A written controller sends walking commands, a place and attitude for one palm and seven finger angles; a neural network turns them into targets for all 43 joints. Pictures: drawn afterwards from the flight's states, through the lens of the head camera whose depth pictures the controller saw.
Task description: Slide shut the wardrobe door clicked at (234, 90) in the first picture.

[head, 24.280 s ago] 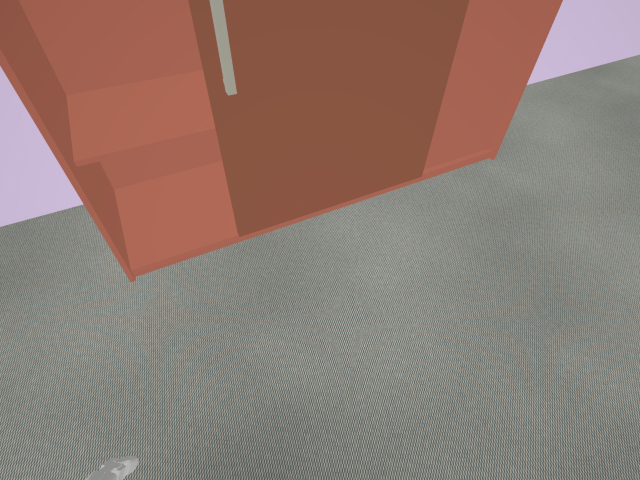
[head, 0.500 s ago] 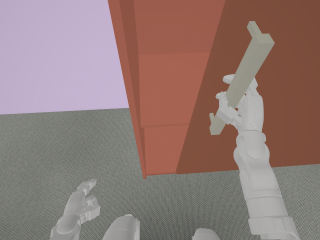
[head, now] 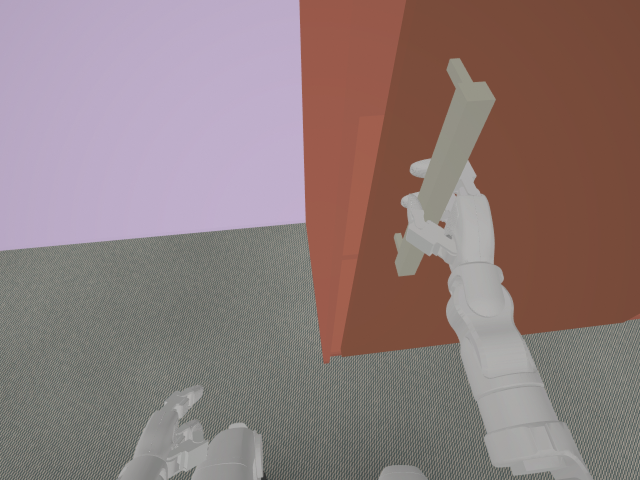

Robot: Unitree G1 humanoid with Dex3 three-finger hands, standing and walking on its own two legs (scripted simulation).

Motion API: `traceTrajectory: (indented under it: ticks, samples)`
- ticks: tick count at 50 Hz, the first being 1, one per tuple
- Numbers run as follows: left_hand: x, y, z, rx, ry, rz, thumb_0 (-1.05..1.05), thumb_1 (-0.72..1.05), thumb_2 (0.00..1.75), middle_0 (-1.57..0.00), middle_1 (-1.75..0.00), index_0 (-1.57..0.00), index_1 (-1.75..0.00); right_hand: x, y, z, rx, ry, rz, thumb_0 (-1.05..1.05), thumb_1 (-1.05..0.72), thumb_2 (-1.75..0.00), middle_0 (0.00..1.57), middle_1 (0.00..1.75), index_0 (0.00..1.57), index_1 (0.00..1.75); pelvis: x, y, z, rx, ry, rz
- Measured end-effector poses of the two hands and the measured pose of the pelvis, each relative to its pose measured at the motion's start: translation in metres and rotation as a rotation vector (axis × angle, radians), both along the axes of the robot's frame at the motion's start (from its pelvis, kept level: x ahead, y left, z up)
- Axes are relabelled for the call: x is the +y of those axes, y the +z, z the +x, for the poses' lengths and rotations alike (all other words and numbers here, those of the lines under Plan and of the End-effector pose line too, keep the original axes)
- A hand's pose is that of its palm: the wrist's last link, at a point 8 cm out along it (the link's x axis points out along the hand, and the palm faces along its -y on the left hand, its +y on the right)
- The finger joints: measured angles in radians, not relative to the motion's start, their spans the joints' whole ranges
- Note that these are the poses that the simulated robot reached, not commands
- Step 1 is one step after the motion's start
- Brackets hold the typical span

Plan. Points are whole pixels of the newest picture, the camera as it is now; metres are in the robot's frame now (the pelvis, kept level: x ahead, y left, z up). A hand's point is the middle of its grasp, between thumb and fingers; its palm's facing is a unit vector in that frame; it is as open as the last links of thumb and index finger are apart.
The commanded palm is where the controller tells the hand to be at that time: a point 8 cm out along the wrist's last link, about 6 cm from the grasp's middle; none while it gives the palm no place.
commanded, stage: step sideways, sliding the door along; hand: right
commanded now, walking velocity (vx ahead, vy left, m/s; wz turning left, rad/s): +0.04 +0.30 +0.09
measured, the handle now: (425, 190) +0.42 -0.17 +0.09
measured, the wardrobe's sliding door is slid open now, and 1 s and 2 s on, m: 0.03 0.00 0.00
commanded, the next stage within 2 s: stop walking and hold the door there in 0.42 s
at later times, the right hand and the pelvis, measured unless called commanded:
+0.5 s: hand (378, 219) +0.38 -0.10 +0.10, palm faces +0.42 +0.90 -0.04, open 6.4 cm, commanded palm +0.34 -0.06 +0.09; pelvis +0.02 +0.15 +0.00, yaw +0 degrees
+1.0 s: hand (385, 222) +0.38 -0.11 +0.09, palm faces +0.51 +0.81 -0.30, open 6.4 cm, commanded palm +0.33 -0.13 +0.08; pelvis +0.04 +0.22 +0.00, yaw +8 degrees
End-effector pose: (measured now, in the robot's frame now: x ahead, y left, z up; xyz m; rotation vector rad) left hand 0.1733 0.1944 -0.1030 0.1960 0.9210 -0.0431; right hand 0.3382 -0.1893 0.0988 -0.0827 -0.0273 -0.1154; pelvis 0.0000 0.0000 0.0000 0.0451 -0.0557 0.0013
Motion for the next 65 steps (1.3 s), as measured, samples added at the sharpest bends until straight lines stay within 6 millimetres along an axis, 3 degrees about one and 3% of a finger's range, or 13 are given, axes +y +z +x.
traceTrajectory:
  ticks: [6,8,16,22,27,31,34,38,46,50,57,65]
  samples:
    - [0.045,-0.027,0.021,-0.069,0.003,-0.083,0.01,0.90,0.90,-0.20,-0.30,-0.20,-0.30,0.039,-0.003,-0.001,-0.056,-0.071,-0.058,-0.01,-0.72,-0.81,0.39,1.38,0.17,1.40,0.062,-0.029,0.006,-0.029,-0.003,-0.030]
    - [0.064,-0.033,0.026,-0.074,0.024,-0.073,0.01,0.90,0.90,-0.20,-0.30,-0.20,-0.30,0.043,-0.003,-0.002,-0.045,-0.145,-0.036,0.00,-0.72,-0.82,0.40,1.38,0.16,1.40,0.073,-0.031,0.004,-0.032,-0.017,-0.033]
    - [0.134,-0.007,0.013,-0.048,0.077,0.081,0.01,0.91,0.90,-0.20,-0.30,-0.20,-0.30,0.048,-0.003,-0.002,-0.046,-0.228,0.043,0.02,-0.71,-0.84,0.36,1.36,0.19,1.40,0.104,-0.017,0.003,-0.011,-0.015,-0.068]
    - [0.169,0.013,0.003,0.014,0.059,0.093,0.01,0.91,0.90,-0.20,-0.30,-0.19,-0.30,0.050,-0.001,-0.002,-0.009,-0.282,0.051,0.02,-0.70,-0.84,0.33,1.35,0.22,1.40,0.136,0.002,0.015,0.001,-0.011,0.001]
    - [0.196,0.011,0.011,0.019,0.033,0.071,0.01,0.90,0.90,-0.20,-0.30,-0.20,-0.30,0.054,-0.001,-0.002,-0.006,-0.355,0.026,0.01,-0.67,-0.85,0.36,1.32,0.21,1.40,0.168,0.001,0.026,-0.004,0.012,0.037]
    - [0.229,-0.007,0.024,-0.035,0.084,0.033,0.01,0.90,0.90,-0.20,-0.30,-0.20,-0.30,0.048,-0.001,-0.003,-0.022,-0.377,-0.181,-0.09,-0.59,-0.83,0.41,1.33,0.23,1.40,0.202,-0.018,0.036,-0.008,0.036,0.004]
    - [0.253,-0.008,0.027,-0.082,0.157,0.058,0.01,0.90,0.90,-0.21,-0.30,-0.20,-0.30,0.047,0.002,-0.004,0.020,-0.403,-0.235,-0.13,-0.57,-0.80,0.43,1.35,0.26,1.40,0.206,-0.018,0.036,-0.009,0.053,0.002]
    - [0.275,0.006,0.017,-0.118,0.235,0.115,0.01,0.90,0.90,-0.20,-0.30,-0.20,-0.30,0.047,0.004,-0.004,0.047,-0.418,-0.224,-0.14,-0.56,-0.79,0.42,1.32,0.32,1.40,0.205,-0.011,0.038,0.007,0.079,-0.014]
    - [0.293,0.028,-0.025,-0.154,0.335,0.157,0.01,0.90,0.90,-0.20,-0.30,-0.20,-0.30,0.049,0.005,-0.004,0.073,-0.437,-0.193,-0.12,-0.57,-0.79,0.39,1.33,0.34,1.39,0.210,0.000,0.041,0.002,0.127,-0.040]
    - [0.297,0.017,-0.046,-0.115,0.345,0.145,0.00,0.90,0.90,-0.20,-0.30,-0.20,-0.30,0.050,0.005,-0.005,0.089,-0.451,-0.205,-0.13,-0.57,-0.78,0.38,1.31,0.34,1.39,0.217,-0.002,0.038,0.013,0.136,-0.049]
    - [0.299,0.007,-0.082,-0.003,0.390,0.169,0.01,0.90,0.90,-0.20,-0.30,-0.20,-0.30,0.048,0.006,-0.004,0.095,-0.428,-0.207,-0.14,-0.57,-0.78,0.38,1.32,0.38,1.40,0.212,0.001,0.038,0.035,0.148,-0.035]
    - [0.292,0.004,-0.088,-0.004,0.415,0.142,0.01,0.90,0.90,-0.20,-0.30,-0.20,-0.30,0.048,0.007,-0.004,0.110,-0.437,-0.208,-0.14,-0.56,-0.79,0.38,1.32,0.40,1.39,0.214,0.004,0.041,0.035,0.159,-0.053]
